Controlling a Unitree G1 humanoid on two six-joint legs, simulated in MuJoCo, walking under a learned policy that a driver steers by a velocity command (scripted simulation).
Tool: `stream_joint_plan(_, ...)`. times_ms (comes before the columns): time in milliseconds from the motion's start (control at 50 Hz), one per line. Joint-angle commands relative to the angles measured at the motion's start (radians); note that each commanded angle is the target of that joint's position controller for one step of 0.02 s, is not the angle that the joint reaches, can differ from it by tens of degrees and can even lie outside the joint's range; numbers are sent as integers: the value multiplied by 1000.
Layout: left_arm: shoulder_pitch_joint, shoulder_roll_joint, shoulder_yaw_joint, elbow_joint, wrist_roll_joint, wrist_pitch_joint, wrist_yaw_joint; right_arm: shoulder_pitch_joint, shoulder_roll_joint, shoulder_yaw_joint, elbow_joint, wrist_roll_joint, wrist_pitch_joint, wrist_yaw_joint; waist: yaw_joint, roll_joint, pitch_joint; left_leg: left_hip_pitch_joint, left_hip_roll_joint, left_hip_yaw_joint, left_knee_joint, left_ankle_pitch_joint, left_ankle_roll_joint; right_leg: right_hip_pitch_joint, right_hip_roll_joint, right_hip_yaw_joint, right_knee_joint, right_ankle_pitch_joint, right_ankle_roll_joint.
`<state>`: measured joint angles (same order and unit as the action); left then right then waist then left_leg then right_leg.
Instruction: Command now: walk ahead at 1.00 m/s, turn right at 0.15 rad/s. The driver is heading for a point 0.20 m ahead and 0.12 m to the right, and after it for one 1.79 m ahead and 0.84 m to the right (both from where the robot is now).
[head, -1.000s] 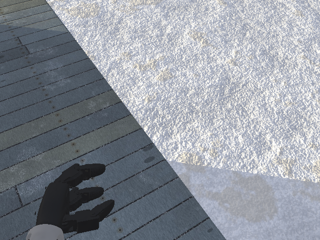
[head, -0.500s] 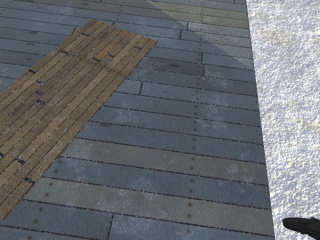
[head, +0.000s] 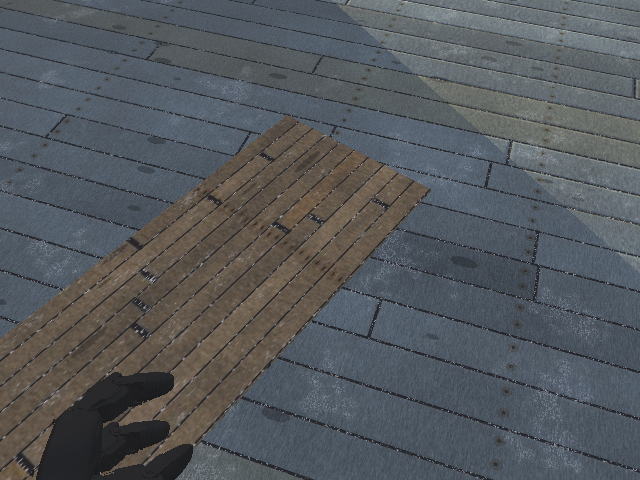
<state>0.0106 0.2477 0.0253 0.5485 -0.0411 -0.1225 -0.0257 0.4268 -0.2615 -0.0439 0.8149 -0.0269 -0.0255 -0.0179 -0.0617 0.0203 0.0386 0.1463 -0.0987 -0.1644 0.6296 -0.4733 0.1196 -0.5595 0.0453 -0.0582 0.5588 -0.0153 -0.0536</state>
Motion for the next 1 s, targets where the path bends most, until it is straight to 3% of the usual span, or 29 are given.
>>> stream_joint_plan(20, 567, 228, 85, 104, 8, -8, -12, 79, -29, 12, -101, 23, -42, 21, 176, -465, -481, -804, -43, 0, 885, 49, -80, 1116, -355, 992, -242, -632, -326)
stream_joint_plan(40, 482, 143, 71, 86, 14, -6, -7, -35, -110, -1, -134, 47, -61, 28, 189, -319, -314, -936, 40, -32, 893, 99, -51, 1035, -338, 999, -291, -818, -276)
stream_joint_plan(60, 427, 127, 69, 81, 29, 2, -2, -186, -137, 1, -171, 43, -84, 34, 185, -143, -182, -928, 71, -21, 819, 141, -35, 857, -308, 855, -308, -651, -239)
stream_joint_plan(80, 398, 139, 69, 82, 40, 4, -9, -269, -109, 8, -193, 19, -102, 38, 146, 12, -89, -875, 86, -6, 722, 156, -21, 682, -254, 757, -327, -491, -217)
stream_joint_plan(120, 327, 112, 54, 83, 48, 0, -13, -257, -82, 7, -192, 6, -111, 40, 48, 24, -22, -780, 128, -3, 563, 175, -37, 498, -168, 603, -351, -209, -211)
stream_joint_plan(140, 309, 116, 54, 83, 37, 0, -12, -245, -81, 6, -191, 4, -109, 33, 25, -23, -5, -772, 132, 16, 500, 149, -69, 461, -162, 552, -338, 17, -228)
stream_joint_plan(180, 311, 135, 56, 96, 20, 5, 3, -278, -83, 8, -212, -15, -107, 26, 13, -9, 17, -746, 134, 56, 353, 128, -128, 359, -155, 464, -314, 329, -233)
stream_joint_plan(220, 324, 186, 77, 110, 14, 29, 27, -393, -48, 22, -257, -15, -114, 32, 44, -29, 31, -638, 74, 120, 134, 299, -151, 218, -86, 385, -305, 389, -188)
stream_joint_plan(300, 417, 196, 93, 151, 5, 91, 54, -482, -70, 1, -295, 9, -108, 43, 95, -103, -54, -387, -29, 94, -114, 647, -152, 157, -21, 418, -225, 137, -68)
stream_joint_plan(340, 398, 174, 96, 140, 2, 105, 65, -490, -116, -22, -305, 23, -105, 30, 77, -137, -59, -370, -2, 37, -185, 635, -146, 225, -22, 470, -124, 68, -31)
stream_joint_plan(380, 332, 162, 97, 104, 0, 110, 73, -336, -143, -39, -263, 11, -101, 15, -3, -117, -160, -200, 58, 31, -249, 720, -133, 266, 25, 449, 110, 103, 33)
stream_joint_plan(400, 357, 87, 73, 76, 24, 114, 69, -182, -177, -45, -239, -3, -94, 5, -35, -6, -313, 44, 265, -104, -153, 956, -62, 167, 68, 368, 416, -230, 74)
stream_joint_plan(420, 610, -1, 42, 90, 29, 118, 62, -176, -181, -26, -264, -33, -78, 7, 84, 256, -473, 256, 564, -423, -69, 1408, 98, -14, 146, 320, 722, -852, 101)
stream_joint_plan(440, 720, 115, 44, 104, 13, 129, 48, -185, -192, -39, -249, 2, -56, 20, 98, 283, -578, 263, 679, -571, -63, 1193, 227, -68, 30, 271, 949, -777, 132)
stream_joint_plan(460, 603, 163, 58, 95, -2, 138, 49, -272, -153, -37, -264, 11, -44, 13, 85, 202, -485, 149, 592, -526, -168, 762, 223, -156, -32, 219, 992, -616, 148)
stream_joint_plan(480, 465, 213, 78, 81, 2, 152, 60, -330, -86, -17, -277, 11, -29, 1, 61, 89, -327, -25, 482, -349, -230, 565, 157, -176, -66, 171, 928, -502, 154)
stream_joint_plan(500, 396, 231, 89, 65, 6, 172, 69, -369, -74, -7, -277, 5, -16, -6, 67, 61, -224, -183, 414, -232, -271, 541, 120, -139, -88, 154, 900, -449, 162)
stream_joint_plan(540, 361, 175, 81, 35, 17, 189, 70, -404, -96, -17, -240, -5, -13, -8, 101, 70, -110, -383, 336, -59, -323, 587, 88, -44, -112, 125, 764, -420, 156)
stream_joint_plan(600, 307, 108, 61, 5, 22, 176, 65, -361, -132, -39, -186, -6, -23, -10, 85, 85, -142, -332, 371, 24, -348, 756, 129, -43, -137, 101, 600, -375, 151)
stream_joint_plan(720, 219, 154, 67, -11, 19, 192, 24, -410, -192, -63, -162, 15, -7, -2, 83, 87, -139, -374, 403, 181, -389, 504, 107, 102, -156, 61, 345, -190, 103)
stream_joint_plan(800, 127, 174, 75, -51, 28, 210, 4, -356, -235, -83, -133, 43, -4, 23, 52, 88, -110, -299, 442, 219, -343, 492, 73, 157, -138, 14, 164, -276, 54)
stream_joint_plan(840, 165, 165, 82, -35, 32, 208, 4, -329, -233, -85, -109, 67, 7, 30, 80, 57, -134, -279, 411, 263, -232, 509, 18, 267, -80, -18, -29, -198, 15)
stream_joint_plan(860, 214, 204, 96, -17, 37, 204, 15, -277, -201, -76, -85, 67, 11, 34, 88, 2, -143, -345, 361, 304, -132, 472, -46, 391, -76, 27, -126, -42, -24)
stream_joint_plan(880, 271, 324, 128, -19, 38, 195, 33, -259, -147, -59, -104, 26, 14, 35, 71, -246, -171, -582, 246, 394, 152, 166, -144, 589, -293, 318, -142, 395, -115)
stream_joint_plan(900, 233, 358, 125, -46, 61, 180, 33, -304, -147, -52, -147, 10, 19, 25, 95, -342, -191, -816, 128, 304, 395, -170, -202, 598, -461, 531, -170, 415, -307)
stream_joint_plan(920, 240, 300, 109, -43, 65, 158, 26, -361, -188, -66, -142, 24, 25, 18, 138, -194, -204, -821, 142, 182, 517, -153, -195, 547, -423, 462, -182, 399, -306)
stream_joint_plan(940, 205, 264, 96, -32, 62, 140, 23, -361, -174, -65, -137, 42, 32, 15, 108, -159, -188, -822, 157, 156, 531, -86, -177, 520, -370, 376, -172, 360, -250)
stream_joint_plan(980, 112, 207, 79, -35, 35, 133, 28, -320, -171, -66, -108, 29, 40, 0, 66, -135, -181, -794, 173, 136, 488, 22, -183, 485, -309, 298, -167, 303, -182)
stream_joint_plan(1000, 92, 198, 71, -38, 40, 133, 32, -303, -167, -66, -99, 27, 42, 1, 51, -151, -188, -735, 162, 147, 500, 56, -192, 437, -295, 274, -169, 344, -184)
